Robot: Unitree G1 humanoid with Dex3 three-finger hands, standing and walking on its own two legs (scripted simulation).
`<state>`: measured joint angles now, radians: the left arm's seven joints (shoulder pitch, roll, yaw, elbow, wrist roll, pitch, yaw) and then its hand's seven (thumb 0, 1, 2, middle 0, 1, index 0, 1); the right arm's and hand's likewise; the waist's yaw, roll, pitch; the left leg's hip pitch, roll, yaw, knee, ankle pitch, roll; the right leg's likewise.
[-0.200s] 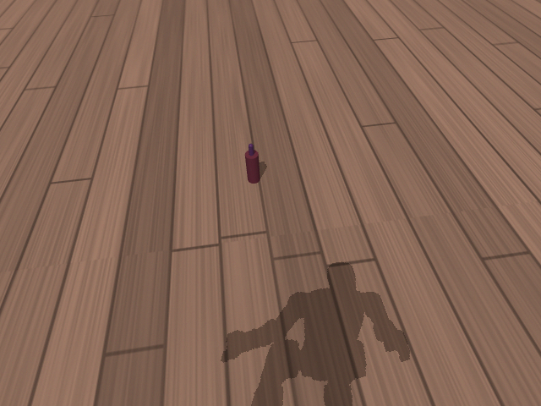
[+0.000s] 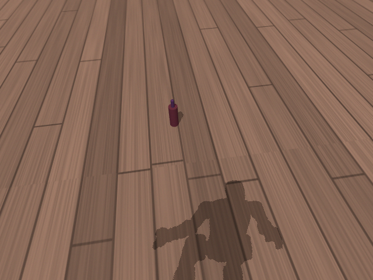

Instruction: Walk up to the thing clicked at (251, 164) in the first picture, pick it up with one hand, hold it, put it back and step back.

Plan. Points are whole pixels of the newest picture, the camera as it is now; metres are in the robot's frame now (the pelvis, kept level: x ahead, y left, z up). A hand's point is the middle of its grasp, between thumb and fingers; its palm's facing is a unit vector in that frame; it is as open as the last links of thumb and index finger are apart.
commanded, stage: stand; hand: left
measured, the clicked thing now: (173, 112) +1.24 +0.14 -0.66
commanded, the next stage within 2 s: walk up in 0.92 s
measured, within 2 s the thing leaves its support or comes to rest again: neither
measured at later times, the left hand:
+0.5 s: hand out of the picture +0.08 +0.25 -0.16, palm faces -0.02 -0.94 -0.34, open 7.4 cm
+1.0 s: hand out of the picture +0.08 +0.26 -0.15, palm faces -0.02 -0.94 -0.33, open 7.4 cm
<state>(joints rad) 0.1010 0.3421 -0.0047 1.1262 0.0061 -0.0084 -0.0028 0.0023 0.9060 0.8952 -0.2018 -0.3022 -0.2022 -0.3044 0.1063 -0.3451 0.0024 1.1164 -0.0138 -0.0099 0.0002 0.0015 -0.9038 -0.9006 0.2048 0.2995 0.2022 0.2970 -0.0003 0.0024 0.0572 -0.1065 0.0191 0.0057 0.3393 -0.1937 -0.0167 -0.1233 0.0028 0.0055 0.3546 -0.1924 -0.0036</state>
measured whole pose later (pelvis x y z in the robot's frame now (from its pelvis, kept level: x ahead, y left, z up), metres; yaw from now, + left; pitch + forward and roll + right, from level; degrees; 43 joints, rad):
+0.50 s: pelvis +0.00 +0.00 +0.00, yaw +0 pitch -2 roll +0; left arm 0.10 0.34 0.00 1.13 0.01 -0.01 0.00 0.00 0.91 0.90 -0.20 -0.30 -0.20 -0.30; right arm 0.11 -0.35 0.00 1.12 -0.01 -0.01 0.00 0.00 -0.90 -0.90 0.20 0.30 0.20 0.30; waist 0.00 0.00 0.05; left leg -0.09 0.01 0.00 0.32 -0.19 -0.01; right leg -0.11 0.00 0.00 0.34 -0.19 0.00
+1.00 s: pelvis +0.01 +0.00 +0.00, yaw -1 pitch -2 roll +1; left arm 0.16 0.36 0.03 1.09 0.03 -0.01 -0.04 0.00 0.91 0.90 -0.20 -0.30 -0.20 -0.30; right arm 0.16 -0.35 -0.04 1.07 -0.03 -0.03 0.03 0.00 -0.90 -0.90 0.21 0.30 0.20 0.30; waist 0.01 -0.01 0.02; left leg -0.12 0.00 0.02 0.40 -0.35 0.03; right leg -0.18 -0.01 0.02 0.50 -0.42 -0.03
